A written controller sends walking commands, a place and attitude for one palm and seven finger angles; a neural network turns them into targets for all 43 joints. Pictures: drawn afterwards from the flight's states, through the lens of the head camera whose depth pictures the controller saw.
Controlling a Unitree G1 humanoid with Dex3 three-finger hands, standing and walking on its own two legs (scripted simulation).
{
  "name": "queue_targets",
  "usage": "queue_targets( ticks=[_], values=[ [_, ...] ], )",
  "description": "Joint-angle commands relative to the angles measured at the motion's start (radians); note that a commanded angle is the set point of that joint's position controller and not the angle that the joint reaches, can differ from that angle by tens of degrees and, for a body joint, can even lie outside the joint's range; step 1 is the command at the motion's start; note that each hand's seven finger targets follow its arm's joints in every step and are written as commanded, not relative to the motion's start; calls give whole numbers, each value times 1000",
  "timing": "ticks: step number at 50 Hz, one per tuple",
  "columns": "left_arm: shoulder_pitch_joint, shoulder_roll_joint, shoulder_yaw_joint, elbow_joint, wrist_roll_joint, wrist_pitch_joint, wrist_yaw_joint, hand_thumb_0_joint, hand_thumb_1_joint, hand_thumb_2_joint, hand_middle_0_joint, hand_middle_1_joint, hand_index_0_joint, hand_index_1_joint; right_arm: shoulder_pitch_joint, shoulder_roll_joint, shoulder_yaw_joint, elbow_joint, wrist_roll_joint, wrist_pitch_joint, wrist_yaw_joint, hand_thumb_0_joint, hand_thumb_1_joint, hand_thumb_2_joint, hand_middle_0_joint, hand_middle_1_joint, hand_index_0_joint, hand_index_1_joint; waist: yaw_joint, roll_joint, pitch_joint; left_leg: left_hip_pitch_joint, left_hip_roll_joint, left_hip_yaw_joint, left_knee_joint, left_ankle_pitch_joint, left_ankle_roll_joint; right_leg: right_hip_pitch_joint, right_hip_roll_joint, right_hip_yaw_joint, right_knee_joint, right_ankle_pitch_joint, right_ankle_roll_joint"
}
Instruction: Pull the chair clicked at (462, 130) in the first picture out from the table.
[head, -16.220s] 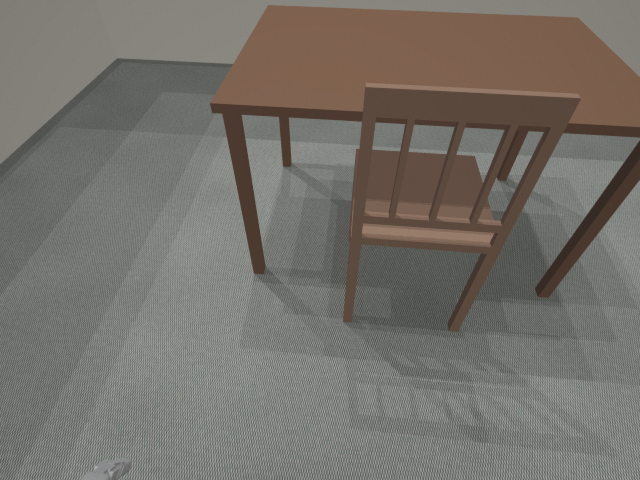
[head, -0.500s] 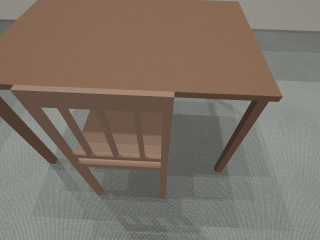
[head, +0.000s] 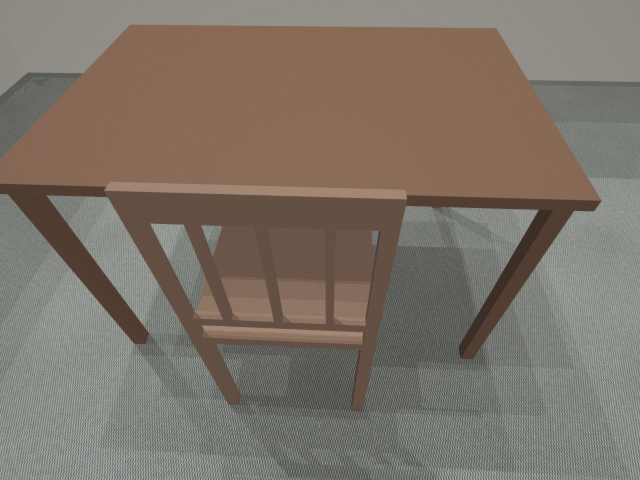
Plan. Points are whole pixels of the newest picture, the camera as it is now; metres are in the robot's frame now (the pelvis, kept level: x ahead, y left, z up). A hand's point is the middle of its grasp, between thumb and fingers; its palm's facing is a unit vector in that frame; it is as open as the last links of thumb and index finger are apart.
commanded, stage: come to a stop and stand still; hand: left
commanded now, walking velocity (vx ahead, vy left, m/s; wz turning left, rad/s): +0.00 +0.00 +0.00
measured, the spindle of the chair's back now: (270, 277) +0.45 +0.13 -0.09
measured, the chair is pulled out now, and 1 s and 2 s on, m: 0.00 0.00 0.00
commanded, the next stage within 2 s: look again from close up in 1.32 s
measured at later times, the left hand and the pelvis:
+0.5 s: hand out of the picture +0.05 +0.14 -0.17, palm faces +0.00 -0.98 -0.21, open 7.4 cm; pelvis +0.04 -0.03 +0.00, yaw +0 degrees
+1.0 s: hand out of the picture +0.04 +0.11 -0.17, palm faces +0.01 -0.98 -0.21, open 7.4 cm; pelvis +0.04 -0.06 +0.01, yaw +0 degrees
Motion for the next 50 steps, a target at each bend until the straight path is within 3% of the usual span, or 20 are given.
queue_targets(
  ticks=[1,8,14,18,37,50],
  values=[
    [31,77,13,-33,-4,-20,9,0,900,900,-200,-300,-200,-300,19,-122,-25,-34,8,-27,-11,0,-900,-900,200,300,200,300,-9,13,11,-18,228,-264,-232,-95,-75,-10,7,2,-35,-12,-21],
    [53,64,5,16,-10,-32,15,0,900,900,-200,-300,-200,-300,44,-100,-11,23,13,-38,-16,0,-900,-900,200,300,200,300,-12,-26,-20,50,202,-199,-168,130,-72,33,-18,25,-70,90,-16],
    [49,62,3,40,-12,-31,19,0,900,900,-200,-300,-200,-300,53,-84,-7,60,15,-39,-20,0,-900,-900,200,300,200,300,-12,-27,10,53,197,-175,-149,199,-70,38,-22,21,-75,119,-10],
    [48,55,2,51,-13,-33,21,0,900,900,-200,-300,-200,-300,62,-77,-6,78,15,-42,-23,0,-900,-900,200,300,200,300,-14,-28,-13,82,192,-161,-124,258,-70,57,-27,25,-72,169,-7],
    [28,67,1,51,-15,-45,22,0,900,900,-200,-300,-200,-300,57,-59,-3,122,16,-39,-23,0,-900,-900,200,300,200,300,-16,-47,-8,99,192,-138,-117,230,-80,74,-36,50,-109,255,-22],
    [44,66,-1,54,-15,-49,19,0,900,900,-200,-300,-200,-300,61,-43,-1,140,17,-32,-20,0,-900,-900,200,300,200,300,-14,-45,20,79,185,-129,-126,122,-89,59,-34,60,-159,180,-29]
  ],
)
